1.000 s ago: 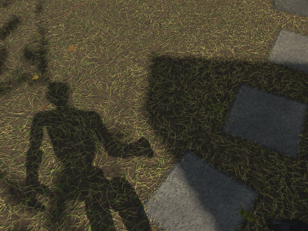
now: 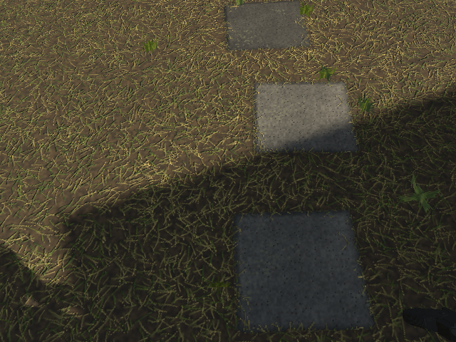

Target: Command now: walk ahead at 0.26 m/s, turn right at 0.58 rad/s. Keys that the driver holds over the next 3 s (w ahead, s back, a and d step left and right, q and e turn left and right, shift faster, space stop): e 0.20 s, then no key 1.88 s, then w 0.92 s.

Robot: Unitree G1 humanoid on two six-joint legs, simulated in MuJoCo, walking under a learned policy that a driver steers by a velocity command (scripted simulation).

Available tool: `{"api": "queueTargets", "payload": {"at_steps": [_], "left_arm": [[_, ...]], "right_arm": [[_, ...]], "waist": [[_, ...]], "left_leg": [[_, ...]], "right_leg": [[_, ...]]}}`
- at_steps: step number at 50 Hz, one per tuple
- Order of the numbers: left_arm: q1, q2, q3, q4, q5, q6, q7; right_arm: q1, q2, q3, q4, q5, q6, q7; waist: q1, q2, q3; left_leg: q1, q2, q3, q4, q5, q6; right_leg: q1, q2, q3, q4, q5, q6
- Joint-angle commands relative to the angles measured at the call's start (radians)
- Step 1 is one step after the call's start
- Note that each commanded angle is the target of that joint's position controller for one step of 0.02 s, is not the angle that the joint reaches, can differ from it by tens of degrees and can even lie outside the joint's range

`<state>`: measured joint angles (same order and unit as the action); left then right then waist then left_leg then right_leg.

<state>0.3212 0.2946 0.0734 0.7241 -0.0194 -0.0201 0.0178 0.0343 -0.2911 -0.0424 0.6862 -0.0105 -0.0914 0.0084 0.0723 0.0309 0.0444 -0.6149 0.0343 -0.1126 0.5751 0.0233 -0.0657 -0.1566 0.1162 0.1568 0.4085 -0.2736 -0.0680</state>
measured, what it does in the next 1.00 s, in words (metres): walks ahead: left foot, then right foot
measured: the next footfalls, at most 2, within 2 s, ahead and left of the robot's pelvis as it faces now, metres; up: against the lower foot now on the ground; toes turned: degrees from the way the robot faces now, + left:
left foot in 0.08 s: +0.24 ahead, +0.12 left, +0.00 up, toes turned -11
right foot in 0.48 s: +0.14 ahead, -0.11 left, +0.00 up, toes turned -12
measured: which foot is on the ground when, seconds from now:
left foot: up 0.00-0.06, down 0.08-1.00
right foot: down 0.00-0.08, up 0.10-0.46, down 0.48-1.00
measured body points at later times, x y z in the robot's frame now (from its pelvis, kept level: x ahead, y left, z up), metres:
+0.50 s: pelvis +0.11 +0.02 -0.01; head +0.13 +0.00 +0.44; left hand +0.32 +0.24 -0.10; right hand +0.17 -0.28 -0.13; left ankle +0.20 +0.13 -0.74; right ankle +0.10 -0.10 -0.75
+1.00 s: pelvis +0.15 -0.01 +0.00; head +0.15 -0.01 +0.45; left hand +0.32 +0.21 -0.12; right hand +0.17 -0.29 -0.14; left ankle +0.20 +0.13 -0.74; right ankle +0.10 -0.10 -0.74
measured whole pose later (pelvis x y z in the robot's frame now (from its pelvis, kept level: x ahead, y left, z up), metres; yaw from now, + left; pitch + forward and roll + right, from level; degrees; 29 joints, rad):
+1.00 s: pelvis +0.15 -0.01 +0.00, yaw -14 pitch -1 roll +0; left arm 0.20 0.24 0.03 0.81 0.01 0.01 0.01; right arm 0.16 -0.26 -0.03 0.98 -0.01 0.00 -0.02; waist -0.02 0.00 0.03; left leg -0.21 0.05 0.02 0.46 -0.22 -0.05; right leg -0.16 0.03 0.02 0.48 -0.29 -0.03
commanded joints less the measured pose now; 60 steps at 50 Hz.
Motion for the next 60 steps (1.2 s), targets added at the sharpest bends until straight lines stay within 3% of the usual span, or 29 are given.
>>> {"api": "queueTargets", "payload": {"at_steps": [1, 3, 4, 5, 6, 7, 8, 9, 10, 11, 13, 15, 19, 22, 23, 24, 25, 26, 27, 28, 29, 32, 34, 39, 48, 60], "left_arm": [[-0.003, 0.153, 0.046, -0.054, -0.003, 0.008, 0.018], [-0.060, 0.132, 0.042, -0.080, -0.002, 0.014, 0.023], [-0.056, 0.087, 0.028, -0.099, 0.006, 0.011, 0.021], [0.045, 0.017, 0.006, -0.109, 0.028, 0.009, 0.019], [0.216, 0.071, 0.006, -0.101, 0.002, 0.008, 0.010], [0.191, 0.160, 0.030, -0.066, -0.010, 0.021, 0.012], [0.072, 0.194, 0.043, -0.081, -0.010, 0.040, 0.017], [0.021, 0.187, 0.046, -0.088, -0.009, 0.060, 0.025], [-0.003, 0.174, 0.047, -0.103, -0.006, 0.074, 0.029], [-0.004, 0.137, 0.038, -0.108, -0.004, 0.082, 0.029], [0.005, 0.082, 0.023, -0.110, 0.004, 0.078, 0.030], [-0.012, 0.064, 0.012, -0.113, 0.016, 0.071, 0.027], [-0.058, 0.075, 0.005, -0.116, 0.018, 0.070, 0.008], [-0.031, 0.070, 0.005, -0.092, 0.025, 0.068, -0.007], [-0.037, 0.083, 0.006, -0.095, 0.033, 0.066, -0.008], [-0.042, 0.140, 0.013, -0.112, 0.045, 0.066, -0.001], [-0.125, 0.176, 0.013, -0.125, 0.050, 0.068, 0.003], [-0.174, 0.120, 0.001, -0.139, 0.056, 0.055, -0.003], [-0.197, 0.086, -0.011, -0.129, 0.061, 0.042, -0.006], [-0.204, 0.084, -0.012, -0.119, 0.057, 0.031, -0.009], [-0.192, 0.079, -0.015, -0.110, 0.051, 0.021, -0.011], [-0.149, 0.059, -0.025, -0.085, 0.049, 0.017, -0.012], [-0.143, 0.068, -0.023, -0.074, 0.046, 0.017, -0.012], [-0.141, 0.060, -0.021, -0.052, 0.038, 0.019, -0.005], [-0.125, 0.051, -0.013, 0.025, 0.031, 0.018, -0.004], [-0.097, 0.056, -0.016, 0.148, 0.027, 0.014, 0.008]], "right_arm": [[-0.011, -0.108, -0.036, -0.065, 0.005, -0.012, 0.004], [0.075, -0.125, -0.049, -0.045, -0.003, -0.021, 0.002], [0.134, -0.158, -0.056, -0.042, -0.020, -0.025, -0.004], [0.180, -0.205, -0.059, -0.052, -0.037, -0.018, -0.016], [0.222, -0.212, -0.067, -0.029, -0.021, 0.005, -0.009], [0.161, -0.148, -0.054, -0.061, -0.006, 0.019, -0.009], [0.124, -0.097, -0.039, -0.074, -0.007, 0.034, -0.015], [0.082, -0.078, -0.028, -0.075, -0.009, 0.050, -0.019], [0.046, -0.081, -0.027, -0.070, -0.010, 0.059, -0.022], [0.041, -0.100, -0.032, -0.060, -0.018, 0.064, -0.024], [0.043, -0.103, -0.035, -0.042, -0.021, 0.063, -0.024], [0.041, -0.110, -0.039, -0.029, -0.011, 0.063, -0.023], [0.040, -0.137, -0.045, -0.005, 0.009, 0.078, -0.017], [0.032, -0.128, -0.035, 0.020, 0.027, 0.088, -0.011], [0.071, -0.099, -0.025, 0.043, 0.030, 0.086, -0.008], [0.106, -0.054, -0.008, 0.048, 0.011, 0.081, 0.000], [0.142, -0.010, 0.002, 0.039, -0.010, 0.073, 0.002], [0.082, -0.066, -0.008, 0.044, -0.016, 0.076, -0.006], [0.071, -0.072, -0.012, 0.049, -0.011, 0.077, -0.007], [0.077, -0.061, -0.009, 0.065, -0.014, 0.080, -0.011], [0.085, -0.076, -0.011, 0.075, -0.021, 0.083, -0.013], [0.115, -0.100, -0.013, 0.107, -0.009, 0.080, -0.008], [0.107, -0.089, -0.011, 0.126, -0.008, 0.075, -0.007], [0.121, -0.084, -0.009, 0.179, -0.003, 0.068, -0.015], [0.118, -0.091, -0.010, 0.257, 0.004, 0.081, -0.035], [0.112, -0.081, -0.012, 0.337, 0.006, 0.094, -0.050]], "waist": [[-0.041, -0.143, -0.095], [-0.098, -0.152, -0.122], [-0.118, -0.098, -0.201], [-0.081, 0.126, -0.318], [-0.033, 0.314, -0.448], [-0.053, 0.167, -0.379], [-0.083, 0.091, -0.279], [-0.077, 0.052, -0.212], [-0.062, 0.071, -0.149], [-0.055, 0.100, -0.113], [-0.051, 0.115, -0.123], [-0.054, 0.104, -0.161], [-0.074, 0.117, -0.174], [-0.039, 0.101, -0.140], [-0.038, 0.078, -0.128], [-0.065, -0.055, -0.135], [-0.133, -0.256, -0.113], [-0.086, -0.215, -0.082], [-0.100, -0.201, -0.063], [-0.103, -0.197, -0.058], [-0.095, -0.202, -0.054], [-0.090, -0.121, -0.034], [-0.087, -0.072, -0.022], [-0.086, -0.031, -0.061], [-0.091, -0.037, -0.072], [-0.092, -0.040, -0.043]], "left_leg": [[0.207, -0.072, 0.026, -0.076, 0.012, 0.019], [0.304, -0.049, 0.031, -0.152, 0.057, 0.056], [0.468, 0.044, -0.021, -0.159, 0.219, 0.102], [0.747, 0.282, -0.239, -0.091, 0.641, 0.196], [0.880, 0.476, -0.556, -0.114, 0.507, 0.381], [0.791, 0.417, -0.517, -0.162, 0.265, 0.362], [0.702, 0.342, -0.356, -0.177, 0.126, 0.307], [0.596, 0.284, -0.257, -0.204, 0.052, 0.278], [0.493, 0.249, -0.190, -0.233, 0.005, 0.271], [0.398, 0.205, -0.121, -0.271, -0.006, 0.265], [0.372, 0.187, -0.056, -0.289, 0.068, 0.287], [0.395, 0.213, -0.035, -0.280, 0.149, 0.312], [0.392, 0.232, -0.024, -0.288, 0.032, 0.317], [0.328, 0.202, -0.003, -0.245, -0.137, 0.266], [0.278, 0.173, 0.014, -0.220, -0.210, 0.206], [0.215, 0.104, 0.082, -0.100, -0.319, 0.118], [0.218, -0.002, 0.178, -0.052, -0.421, 0.044], [0.303, 0.006, 0.133, -0.015, -0.394, 0.028], [0.331, 0.003, 0.129, -0.048, -0.323, 0.031], [0.356, 0.004, 0.129, -0.090, -0.253, 0.029], [0.380, 0.013, 0.115, -0.117, -0.199, 0.023], [0.412, 0.032, 0.101, -0.150, -0.175, 0.034], [0.400, 0.033, 0.099, -0.161, -0.168, 0.038], [0.423, 0.039, 0.098, -0.164, -0.108, 0.031], [0.463, 0.041, 0.100, -0.153, -0.065, 0.039], [0.473, 0.032, 0.109, -0.166, -0.082, 0.044]], "right_leg": [[-0.044, -0.196, 0.194, 0.030, 0.406, -0.088], [-0.028, -0.170, 0.223, 0.154, 0.382, -0.047], [-0.073, -0.110, 0.184, 0.309, 0.289, -0.007], [-0.265, -0.003, 0.074, 0.579, -0.283, 0.051], [-0.425, 0.006, 0.031, 0.817, -0.494, 0.087], [-0.474, -0.060, 0.040, 0.912, -0.393, 0.123], [-0.504, -0.087, -0.005, 0.931, -0.314, 0.144], [-0.493, -0.112, -0.029, 0.908, -0.267, 0.156], [-0.472, -0.136, -0.042, 0.866, -0.237, 0.160], [-0.405, -0.136, -0.075, 0.810, -0.209, 0.159], [-0.334, -0.126, -0.107, 0.700, -0.203, 0.155], [-0.280, -0.139, -0.109, 0.582, -0.181, 0.145], [-0.166, -0.142, -0.131, 0.370, -0.090, 0.115], [-0.016, -0.113, -0.171, 0.106, 0.059, 0.066], [0.055, -0.127, -0.140, 0.017, 0.110, 0.037], [0.113, -0.269, 0.039, -0.060, 0.196, -0.015], [-0.016, -0.392, 0.165, -0.093, 0.141, -0.117], [-0.125, -0.366, 0.156, -0.127, 0.001, -0.135], [-0.140, -0.316, 0.111, -0.123, -0.068, -0.094], [-0.132, -0.275, 0.068, -0.105, -0.080, -0.055], [-0.131, -0.258, 0.052, -0.097, -0.063, -0.032], [-0.140, -0.220, 0.021, -0.084, -0.063, 0.003], [-0.116, -0.204, 0.004, -0.058, -0.016, 0.007], [-0.056, -0.186, -0.027, -0.018, 0.158, 0.004], [-0.034, -0.167, -0.057, -0.012, 0.276, 0.012], [-0.042, -0.154, -0.077, -0.035, 0.244, 0.024]]}}
Over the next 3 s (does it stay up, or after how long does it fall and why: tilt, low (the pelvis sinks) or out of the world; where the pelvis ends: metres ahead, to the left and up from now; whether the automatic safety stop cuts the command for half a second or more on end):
stays up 0.53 -0.07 -0.01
